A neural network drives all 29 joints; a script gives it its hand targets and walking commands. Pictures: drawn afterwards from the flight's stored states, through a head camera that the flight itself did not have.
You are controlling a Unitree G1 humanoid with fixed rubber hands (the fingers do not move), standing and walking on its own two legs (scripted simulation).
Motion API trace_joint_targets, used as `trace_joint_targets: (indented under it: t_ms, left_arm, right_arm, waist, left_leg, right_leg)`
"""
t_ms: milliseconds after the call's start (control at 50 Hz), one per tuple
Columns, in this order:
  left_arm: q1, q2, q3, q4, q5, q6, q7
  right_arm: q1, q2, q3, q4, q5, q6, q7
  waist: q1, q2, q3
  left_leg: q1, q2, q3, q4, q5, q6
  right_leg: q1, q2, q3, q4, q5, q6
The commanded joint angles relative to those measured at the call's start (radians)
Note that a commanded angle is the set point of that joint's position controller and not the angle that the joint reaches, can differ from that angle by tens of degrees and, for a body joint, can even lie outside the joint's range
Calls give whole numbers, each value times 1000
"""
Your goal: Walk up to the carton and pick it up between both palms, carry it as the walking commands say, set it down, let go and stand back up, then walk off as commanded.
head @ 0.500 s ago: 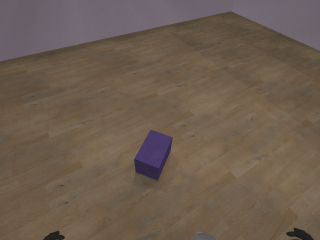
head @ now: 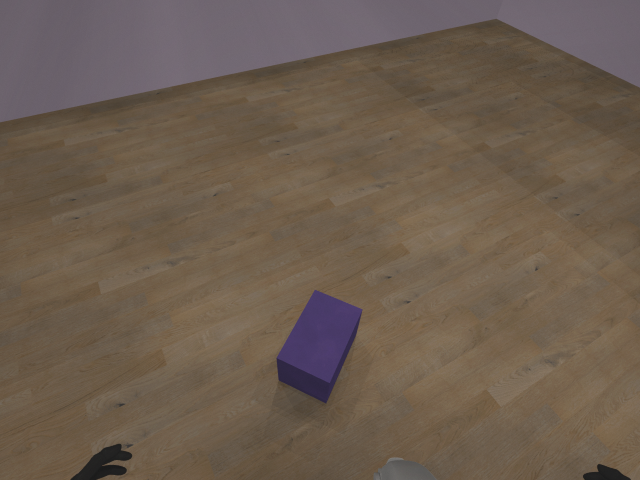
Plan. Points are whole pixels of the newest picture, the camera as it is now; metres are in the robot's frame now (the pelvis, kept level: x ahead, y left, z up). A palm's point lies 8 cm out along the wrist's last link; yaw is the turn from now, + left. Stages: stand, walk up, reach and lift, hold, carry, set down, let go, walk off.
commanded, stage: walk up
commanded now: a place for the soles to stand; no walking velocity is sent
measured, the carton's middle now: (320, 345) +0.61 -0.03 -0.67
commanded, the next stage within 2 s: none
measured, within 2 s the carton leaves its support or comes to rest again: neither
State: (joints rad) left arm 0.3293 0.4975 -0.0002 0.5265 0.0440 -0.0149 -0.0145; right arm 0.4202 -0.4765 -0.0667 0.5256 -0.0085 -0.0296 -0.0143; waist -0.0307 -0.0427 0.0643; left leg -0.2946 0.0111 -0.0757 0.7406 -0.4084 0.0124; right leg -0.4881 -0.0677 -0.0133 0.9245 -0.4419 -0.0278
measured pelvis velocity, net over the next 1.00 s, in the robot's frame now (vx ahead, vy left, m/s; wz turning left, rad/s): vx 0.03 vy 0.03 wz -0.02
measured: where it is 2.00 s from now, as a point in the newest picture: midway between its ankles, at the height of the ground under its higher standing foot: outside the picture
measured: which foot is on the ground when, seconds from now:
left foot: down 0.00-0.82, up 0.84-1.00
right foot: up 0.00-0.04, down 0.06-1.00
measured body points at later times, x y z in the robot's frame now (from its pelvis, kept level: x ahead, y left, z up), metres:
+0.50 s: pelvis +0.03 -0.02 +0.00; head +0.04 +0.01 +0.44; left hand +0.18 +0.30 -0.08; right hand +0.17 -0.34 -0.05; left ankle +0.01 +0.12 -0.72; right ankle +0.09 -0.17 -0.72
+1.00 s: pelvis +0.03 +0.03 +0.00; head +0.04 +0.04 +0.45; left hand +0.11 +0.36 -0.08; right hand +0.18 -0.29 -0.04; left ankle +0.06 +0.18 -0.70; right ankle +0.09 -0.17 -0.71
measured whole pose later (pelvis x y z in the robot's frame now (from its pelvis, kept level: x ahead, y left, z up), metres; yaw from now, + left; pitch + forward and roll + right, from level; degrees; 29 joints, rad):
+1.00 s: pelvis +0.03 +0.03 +0.00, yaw -1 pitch -2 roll -2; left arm 0.43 0.50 0.00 0.58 0.02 -0.02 0.05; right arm 0.30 -0.47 -0.07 0.46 -0.02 0.02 0.08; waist 0.01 0.01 0.05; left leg -0.39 0.05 -0.08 0.83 -0.50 -0.01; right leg -0.34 -0.08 0.03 0.61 -0.30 -0.03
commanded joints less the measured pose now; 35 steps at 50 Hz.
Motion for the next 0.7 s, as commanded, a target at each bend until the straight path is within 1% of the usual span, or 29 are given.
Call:
trace_joint_targets:
  t_ms: [0,20,40,60,80,100,120,140,160,180,200,220,240,260,300,320,360,400,420,440,460,480,500,520,540,560,620,660,680]
  left_arm:
    - [52,102,99,-64,-24,-13,7]
    - [48,138,115,-38,-21,-14,17]
    - [94,194,128,-36,-20,-8,27]
    - [86,193,123,-26,-29,-13,24]
    - [45,175,114,-46,-31,-10,22]
    - [16,178,116,-33,-30,1,24]
    - [-36,167,104,-47,-33,9,24]
    - [-84,154,96,-64,-38,15,17]
    - [-74,147,83,-63,-49,12,4]
    - [-71,127,74,-63,-62,12,11]
    - [-84,135,75,-59,-67,11,15]
    - [-90,153,80,-36,-58,12,18]
    - [-64,146,81,-30,-57,0,19]
    - [-76,147,81,-27,-57,9,15]
    - [-71,152,81,-25,-60,8,16]
    - [-91,157,78,-29,-51,10,20]
    - [-116,139,74,-12,-60,19,14]
    - [-109,145,75,-12,-56,15,17]
    - [-104,144,84,-19,-57,20,16]
    - [-119,147,82,-3,-50,14,17]
    - [-118,158,82,4,-57,12,14]
    - [-137,150,82,8,-52,9,13]
    - [-143,150,89,10,-57,9,10]
    - [-140,152,91,3,-56,9,11]
    - [-128,144,87,13,-57,13,11]
    - [-130,159,96,27,-58,10,6]
    - [-130,141,86,29,-56,5,5]
    - [-157,150,88,23,-58,1,3]
    - [-135,151,91,34,-61,0,5]
  right_arm:
    - [-16,-207,-41,-68,1,5,1]
    - [-50,-184,-23,-63,15,6,0]
    - [-37,-151,-7,-83,20,-7,-3]
    - [-15,-101,8,-83,15,-13,3]
    - [-44,-135,-7,-67,26,10,-15]
    - [-37,-155,3,-67,28,10,-24]
    - [-13,-117,12,-40,26,3,-30]
    - [8,-135,10,-13,13,0,-28]
    - [-4,-191,-9,5,18,2,-32]
    - [-54,-229,-18,6,18,4,-22]
    - [-114,-239,-20,-17,27,0,-14]
    - [-119,-232,-22,-27,27,-6,-14]
    - [-122,-195,-12,-20,23,-9,-16]
    - [-139,-182,-4,-17,23,-5,-17]
    - [-129,-191,-11,-4,28,4,-14]
    - [-118,-157,-1,7,31,8,-14]
    - [-147,-206,-8,17,32,13,-8]
    - [-164,-196,-4,13,31,9,-7]
    - [-221,-173,-3,4,31,12,-1]
    - [-185,-163,6,1,30,10,3]
    - [-179,-181,-7,24,31,9,2]
    - [-172,-188,-4,23,24,5,4]
    - [-213,-197,-11,25,24,8,4]
    - [-190,-182,-6,37,31,3,3]
    - [-211,-175,-5,45,25,6,8]
    - [-213,-179,-8,46,18,8,7]
    - [-212,-184,-9,48,11,4,11]
    - [-192,-186,-4,59,14,2,12]
    - [-212,-175,-2,66,16,-1,11]
  waist:
    - [28,211,-143]
    - [69,138,-134]
    - [72,57,-189]
    - [87,-107,-201]
    - [92,-97,-154]
    - [87,-143,-115]
    - [44,-123,-86]
    - [21,-80,-79]
    - [28,-9,-72]
    - [33,112,-70]
    - [31,93,-64]
    - [33,81,-79]
    - [50,52,-166]
    - [56,67,-149]
    - [55,68,-142]
    - [23,56,-152]
    - [39,126,-87]
    - [34,98,-106]
    - [54,121,-77]
    - [40,125,-82]
    - [38,47,-112]
    - [42,50,-118]
    - [57,80,-80]
    - [40,125,-106]
    - [54,138,-77]
    - [42,103,-98]
    - [53,108,-27]
    - [45,64,-26]
    - [57,114,-40]
  left_leg:
    - [32,99,-102,-59,667,126]
    - [-73,76,-96,21,622,71]
    - [-128,70,-85,68,534,34]
    - [-161,-12,6,200,162,-30]
    - [-172,-16,36,249,-215,-25]
    - [-149,-22,17,179,-239,-28]
    - [-98,2,17,-14,-201,2]
    - [-2,3,39,-159,24,12]
    - [51,35,-54,-210,122,37]
    - [-14,126,-198,-219,364,64]
    - [-7,146,-196,-173,528,83]
    - [0,127,-169,-118,575,64]
    - [7,93,-107,-96,568,49]
    - [-16,68,-72,-84,488,30]
    - [-55,55,-78,-101,343,26]
    - [18,55,-86,-120,341,31]
    - [-29,88,-135,-192,344,40]
    - [-35,105,-159,-215,324,32]
    - [-102,99,-157,-228,236,45]
    - [-101,85,-156,-224,240,30]
    - [-48,79,-165,-235,221,36]
    - [-53,91,-181,-227,244,25]
    - [-74,73,-142,-236,204,29]
    - [-53,73,-148,-262,185,29]
    - [-85,78,-171,-287,164,34]
    - [-67,68,-148,-263,157,30]
    - [-107,65,-164,-289,131,32]
    - [-125,68,-163,-286,81,29]
    - [-135,65,-172,-305,69,38]
  right_leg:
    - [256,74,-91,-297,207,-4]
    - [396,45,-23,-361,328,-32]
    - [493,-64,84,-345,434,-63]
    - [497,-256,276,-405,640,-143]
    - [426,-300,274,-381,663,-238]
    - [366,-290,248,-343,740,-244]
    - [341,-240,205,-301,704,-198]
    - [253,-190,141,-255,654,-125]
    - [162,-141,109,-220,572,-66]
    - [230,-52,33,-172,457,-15]
    - [224,-21,22,-212,396,1]
    - [247,-31,40,-240,444,-7]
    - [351,-57,51,-247,515,-26]
    - [357,-80,60,-246,552,-35]
    - [358,-107,87,-269,513,-60]
    - [317,-105,65,-257,506,-61]
    - [296,-58,18,-251,389,-40]
    - [318,-47,12,-266,375,-21]
    - [330,-48,35,-303,284,-15]
    - [361,-58,29,-317,259,-28]
    - [332,-65,45,-323,255,-33]
    - [353,-61,33,-326,288,-24]
    - [325,-66,40,-345,253,-26]
    - [344,-67,42,-351,234,-32]
    - [356,-48,31,-357,188,-20]
    - [358,-57,32,-379,159,-25]
    - [334,-53,27,-401,95,-31]
    - [323,-67,33,-419,57,-22]
    - [354,-66,44,-413,75,-25]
